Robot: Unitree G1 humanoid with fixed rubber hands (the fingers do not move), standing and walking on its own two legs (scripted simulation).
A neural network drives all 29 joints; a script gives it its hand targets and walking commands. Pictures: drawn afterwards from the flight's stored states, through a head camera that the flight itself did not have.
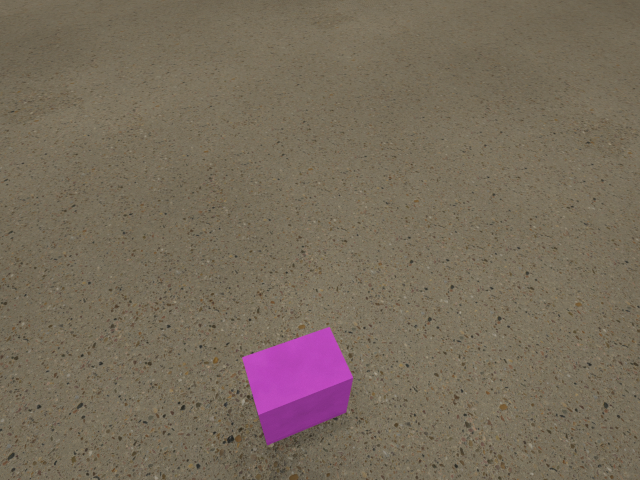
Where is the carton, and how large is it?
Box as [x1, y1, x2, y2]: [242, 327, 352, 444]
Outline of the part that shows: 329,327 242,357 267,444 345,412 352,376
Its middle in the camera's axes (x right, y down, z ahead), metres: -0.06 +0.41 +1.11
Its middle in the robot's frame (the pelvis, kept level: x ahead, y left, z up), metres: +0.48 +0.07 -0.62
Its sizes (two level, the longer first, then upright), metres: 0.252 0.158 0.262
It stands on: the floor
